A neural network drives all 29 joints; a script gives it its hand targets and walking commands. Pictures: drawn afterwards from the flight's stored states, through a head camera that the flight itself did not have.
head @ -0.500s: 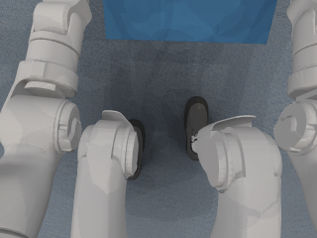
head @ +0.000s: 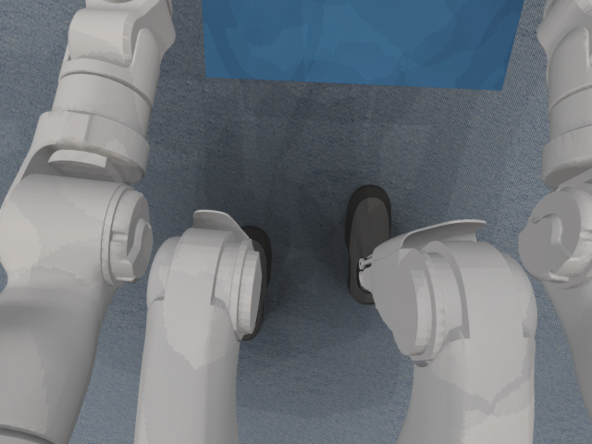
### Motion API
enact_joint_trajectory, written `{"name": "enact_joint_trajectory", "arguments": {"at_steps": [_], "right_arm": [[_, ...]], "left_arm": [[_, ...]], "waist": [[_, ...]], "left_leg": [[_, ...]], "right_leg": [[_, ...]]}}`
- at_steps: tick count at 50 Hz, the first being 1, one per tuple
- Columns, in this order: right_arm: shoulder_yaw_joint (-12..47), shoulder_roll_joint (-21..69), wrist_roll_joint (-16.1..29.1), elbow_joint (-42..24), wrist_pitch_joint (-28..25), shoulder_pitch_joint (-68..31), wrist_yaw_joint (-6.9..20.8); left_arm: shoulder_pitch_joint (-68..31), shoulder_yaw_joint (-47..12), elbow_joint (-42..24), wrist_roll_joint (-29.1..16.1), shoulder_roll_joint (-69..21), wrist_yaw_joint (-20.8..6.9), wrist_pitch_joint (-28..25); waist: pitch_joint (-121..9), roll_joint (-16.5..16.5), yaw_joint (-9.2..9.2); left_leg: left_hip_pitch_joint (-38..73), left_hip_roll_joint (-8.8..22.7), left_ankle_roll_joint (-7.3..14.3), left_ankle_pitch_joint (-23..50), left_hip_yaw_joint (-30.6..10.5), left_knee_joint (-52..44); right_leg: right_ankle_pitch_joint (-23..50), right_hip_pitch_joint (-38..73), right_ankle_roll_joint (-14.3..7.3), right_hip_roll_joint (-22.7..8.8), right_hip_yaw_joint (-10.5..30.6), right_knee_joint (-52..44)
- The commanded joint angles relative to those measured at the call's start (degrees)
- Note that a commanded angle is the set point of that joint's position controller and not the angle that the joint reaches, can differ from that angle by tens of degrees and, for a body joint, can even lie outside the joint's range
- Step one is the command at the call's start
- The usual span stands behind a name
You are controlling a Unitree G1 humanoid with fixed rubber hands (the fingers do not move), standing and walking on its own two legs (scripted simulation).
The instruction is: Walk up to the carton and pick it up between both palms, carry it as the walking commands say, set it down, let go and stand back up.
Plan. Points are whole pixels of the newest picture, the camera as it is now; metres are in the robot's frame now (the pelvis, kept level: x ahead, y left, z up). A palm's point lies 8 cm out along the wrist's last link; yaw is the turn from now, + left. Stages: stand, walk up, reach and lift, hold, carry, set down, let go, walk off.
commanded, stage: set down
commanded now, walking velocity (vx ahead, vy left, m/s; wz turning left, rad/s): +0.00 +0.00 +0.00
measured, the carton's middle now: out of the picture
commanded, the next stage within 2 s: none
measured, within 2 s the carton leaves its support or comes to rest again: rests again in 0.40 s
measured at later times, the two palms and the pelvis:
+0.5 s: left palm out of the picture +0.56 +0.13 -0.19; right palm out of the picture +0.54 -0.25 -0.18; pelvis +0.01 +0.00 +0.00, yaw +1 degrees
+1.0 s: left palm out of the picture +0.56 +0.13 -0.20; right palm out of the picture +0.54 -0.25 -0.18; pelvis +0.01 +0.00 -0.01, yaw +1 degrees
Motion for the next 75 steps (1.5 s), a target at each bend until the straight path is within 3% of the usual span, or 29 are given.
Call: {"name": "enact_joint_trajectory", "arguments": {"at_steps": [1, 2, 7, 8, 11, 13, 18, 20, 32, 34, 38, 40, 41, 46, 47, 51, 52, 53, 56, 61, 62, 63, 64, 65, 68, 70, 72, 74, 75], "right_arm": [[17.70, 48.09, 9.49, -2.98, -2.21, -25.80, 15.52], [16.54, 48.39, 8.84, -2.29, -2.79, -24.67, 15.77], [16.95, 46.55, 9.17, -2.73, -2.83, -24.81, 15.86], [15.77, 46.31, 8.58, 1.56, -2.62, -22.34, 16.17], [15.28, 45.44, 8.19, -1.34, -3.13, -24.24, 16.22], [14.51, 45.75, 8.04, 1.70, -2.64, -22.98, 16.49], [13.59, 44.76, 7.95, 0.84, -2.78, -22.41, 16.74], [15.20, 45.54, 8.65, -0.60, -3.40, -23.69, 16.61], [14.35, 41.64, 8.71, 1.39, -5.09, -23.37, 15.26], [14.86, 39.89, 9.03, -1.70, -5.70, -26.07, 14.85], [12.40, 35.36, 8.09, 1.78, -6.20, -22.16, 13.29], [13.26, 32.83, 9.35, 1.21, -7.00, -23.90, 12.25], [11.88, 29.95, 8.92, 1.57, -7.34, -23.73, 11.57], [9.41, 15.86, 9.69, 5.23, -9.50, -19.02, 7.04], [7.87, 10.01, 9.03, 4.66, -10.07, -18.44, 5.68], [7.38, -3.25, 9.37, 4.65, -10.84, -16.99, 1.35], [6.90, -3.09, 9.91, 5.67, -11.05, -15.29, 1.19], [7.51, -2.46, 10.78, 8.51, -10.84, -13.45, 1.18], [4.30, -8.02, 8.09, 9.77, -11.41, -12.56, 0.33], [5.37, -9.48, 9.43, 6.63, -11.65, -14.28, 0.31], [4.47, -9.84, 8.69, 4.50, -11.77, -15.17, 0.18], [3.66, -11.76, 8.10, 8.56, -11.84, -12.58, 0.42], [3.03, -12.07, 7.55, 7.37, -11.63, -13.40, 0.23], [2.91, -12.21, 7.52, 5.92, -12.25, -12.54, 0.30], [3.03, -11.42, 7.44, 10.26, -11.48, -9.97, 0.75], [2.47, -13.36, 7.10, 7.83, -12.15, -10.87, 0.52], [2.25, -14.33, 5.24, 6.84, -12.12, -10.23, 0.45], [1.60, -14.04, 6.51, 6.36, -11.95, -11.01, 1.09], [1.25, -15.76, 5.75, 6.36, -12.07, -11.08, 0.79]], "left_arm": [[-37.41, -16.29, -17.74, -2.95, -37.23, -13.93, -5.02], [-35.02, -16.80, -13.78, -2.91, -40.53, -14.15, -4.55], [-35.19, -16.71, -15.50, -2.20, -39.62, -13.94, -4.93], [-35.73, -16.71, -15.41, -1.92, -39.87, -13.82, -5.06], [-36.23, -16.45, -15.10, -2.33, -40.77, -14.03, -5.00], [-32.06, -15.25, -11.89, -0.47, -39.15, -13.91, -4.46], [-31.75, -15.07, -11.06, 0.47, -38.66, -14.18, -4.04], [-31.71, -15.04, -11.42, 0.20, -39.19, -14.60, -4.42], [-29.31, -14.16, -9.12, 0.68, -40.01, -13.89, -5.47], [-29.98, -13.18, -10.17, 0.56, -38.03, -13.72, -5.59], [-30.21, -12.57, -10.08, 0.31, -31.65, -12.23, -6.46], [-27.94, -10.14, -7.13, 1.69, -28.62, -11.52, -6.77], [-29.47, -11.34, -9.93, 0.73, -26.74, -11.12, -7.13], [-23.76, -8.31, -7.40, 1.17, -12.36, -6.67, -8.33], [-25.06, -7.61, -9.66, 0.77, -6.76, -5.11, -8.85], [-23.16, -6.40, -6.37, -1.35, 5.60, -1.55, -8.72], [-21.05, -6.64, -5.11, -1.06, 5.46, -1.47, -8.56], [-18.32, -4.66, -1.56, 0.62, 6.74, -0.91, -8.46], [-19.72, -3.45, -2.72, 0.97, 9.49, 0.28, -8.42], [-19.87, -2.65, -4.38, 1.05, 12.44, 0.18, -8.46], [-20.58, -1.97, -6.53, 1.18, 13.96, 0.17, -8.59], [-17.84, -3.35, -1.41, 0.95, 11.42, -0.12, -7.97], [-17.99, -1.78, -1.09, 0.83, 12.93, -0.25, -7.83], [-18.22, -3.03, -3.88, -0.31, 12.14, -0.45, -7.98], [-15.65, -3.38, -0.99, -0.21, 11.03, -1.20, -7.77], [-19.37, -4.22, -3.32, -1.83, 11.94, -1.44, -8.05], [-18.36, -3.29, -3.07, -1.06, 12.90, -1.79, -7.91], [-16.91, -2.69, -1.53, -0.51, 14.05, -1.91, -7.87], [-17.95, -3.72, -2.03, -0.60, 13.61, -1.89, -7.81]], "waist": [[-69.68, -0.12, -0.68], [-68.70, 2.06, -2.59], [-69.68, 2.55, -1.80], [-66.33, 2.49, -3.37], [-68.38, 2.24, -3.85], [-63.10, 2.41, -2.37], [-62.70, 3.28, -2.90], [-63.83, 0.90, -1.45], [-62.76, 1.50, -3.56], [-64.45, 1.87, -2.52], [-65.08, 1.38, -4.36], [-63.78, 0.36, -0.69], [-65.74, 0.41, -4.07], [-65.71, 1.51, -2.00], [-66.29, 1.15, -3.65], [-69.27, 0.20, -3.12], [-68.69, 1.00, -3.44], [-67.73, -0.52, -0.97], [-67.50, 1.18, -4.59], [-69.63, 2.74, -1.73], [-70.04, 0.51, -1.50], [-68.83, 2.54, -4.48], [-68.40, 1.11, -2.93], [-71.13, 2.11, -5.22], [-66.60, 3.00, -4.04], [-69.24, 2.97, -6.73], [-68.29, 1.51, -6.58], [-67.93, 2.95, -4.53], [-68.40, 4.21, -6.07]], "left_leg": [[13.65, 1.30, -0.77, 14.14, -5.58, -11.23], [15.07, 1.60, -0.91, 14.57, -6.87, -12.55], [14.97, 1.55, -1.41, 16.40, -6.27, -10.72], [14.08, 1.13, -1.46, 14.47, -6.54, -11.50], [13.58, 1.03, -1.44, 15.44, -7.22, -11.27], [12.91, 1.42, -1.03, 14.90, -6.90, -11.95], [12.75, 1.58, -0.92, 13.71, -7.44, -12.36], [9.42, 1.48, -0.67, 14.22, -6.59, -11.20], [10.47, 1.35, -1.26, 15.10, -7.01, -10.44], [11.02, 1.16, -1.53, 17.73, -7.53, -9.37], [11.88, 1.64, -1.92, 15.45, -7.50, -10.89], [10.84, 1.47, -1.37, 14.96, -6.42, -9.62], [11.07, 1.55, -1.70, 14.40, -6.89, -10.18], [13.46, 2.71, -2.86, 16.35, -6.81, -10.16], [14.66, 2.48, -2.94, 16.23, -6.88, -11.01], [14.37, 3.33, -3.36, 14.83, -7.26, -10.49], [14.13, 4.32, -3.26, 15.28, -7.80, -11.63], [14.06, 4.20, -3.26, 15.61, -7.53, -11.11], [15.67, 4.58, -4.25, 16.01, -8.36, -12.11], [14.13, 4.82, -4.33, 15.66, -7.62, -10.50], [12.36, 4.27, -3.87, 15.34, -7.57, -11.02], [14.58, 5.16, -4.94, 15.66, -7.82, -11.22], [14.09, 4.75, -4.35, 14.81, -7.75, -11.22], [17.20, 5.27, -4.39, 17.33, -8.56, -11.33], [13.13, 5.14, -5.09, 16.42, -7.44, -11.37], [14.73, 5.11, -5.30, 15.98, -8.50, -11.03], [11.22, 4.72, -5.13, 14.76, -7.76, -10.32], [13.08, 5.26, -4.90, 14.53, -7.90, -10.35], [14.15, 5.64, -5.75, 16.06, -8.10, -9.42]], "right_leg": [[14.12, 40.04, 0.32, 1.69, 1.46, 1.97], [14.14, 37.24, -0.16, 1.80, 0.91, 2.40], [15.06, 36.40, -0.22, 1.58, 1.15, 2.60], [13.46, 34.06, -0.31, 1.63, 0.79, 2.27], [14.83, 34.55, -0.78, 1.51, 0.83, 2.70], [12.50, 31.23, -0.58, 1.18, 0.82, 2.73], [11.40, 30.25, -0.72, 1.46, 0.38, 2.30], [14.30, 34.49, -0.53, 1.36, 1.46, 2.55], [15.09, 34.41, -0.64, 1.14, 1.44, 2.83], [17.34, 35.61, -0.49, 1.38, 1.79, 3.81], [15.82, 36.59, -0.18, 1.04, 0.95, 3.67], [15.01, 38.18, 0.03, 0.95, 2.33, 2.43], [15.86, 38.63, 0.13, 0.73, 0.98, 3.27], [17.23, 39.91, 0.29, 0.21, 1.80, 3.49], [16.89, 40.71, 0.35, -0.01, 1.09, 2.43], [16.11, 43.84, 0.43, -0.95, 2.23, 1.86], [17.41, 43.78, 0.34, -1.18, 1.88, 2.06], [17.06, 43.09, 0.86, -1.18, 1.82, 2.84], [15.73, 39.11, 0.19, -1.87, 1.00, 2.69], [16.60, 41.72, 0.00, -1.82, 2.35, 2.44], [16.95, 42.82, 0.20, -1.94, 2.07, 2.43], [16.66, 39.23, 0.33, -1.78, 0.46, 3.05], [15.20, 39.49, 0.12, -2.32, 1.26, 2.39], [17.58, 38.91, -0.27, -1.89, 0.77, 2.67], [17.01, 37.95, -0.37, -1.80, 0.93, 2.43], [17.37, 39.89, -0.50, -2.38, 0.32, 2.65], [17.44, 40.81, -0.52, -2.38, 0.58, 2.55], [15.41, 39.02, -0.35, -2.50, 0.95, 2.76], [16.74, 38.20, -0.49, -2.61, 0.86, 3.17]]}}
